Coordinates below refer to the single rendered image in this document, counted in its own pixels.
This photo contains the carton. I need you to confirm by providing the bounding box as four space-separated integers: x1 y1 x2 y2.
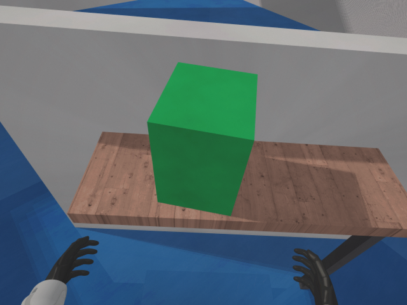
147 62 258 216

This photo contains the robot left hand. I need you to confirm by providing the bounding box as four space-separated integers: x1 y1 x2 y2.
45 236 99 284

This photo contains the table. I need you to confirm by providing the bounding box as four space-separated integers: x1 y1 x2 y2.
67 132 407 289

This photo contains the robot right hand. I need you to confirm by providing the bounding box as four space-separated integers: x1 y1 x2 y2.
293 248 338 305

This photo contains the robot left forearm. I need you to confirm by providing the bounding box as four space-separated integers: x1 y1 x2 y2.
21 280 67 305

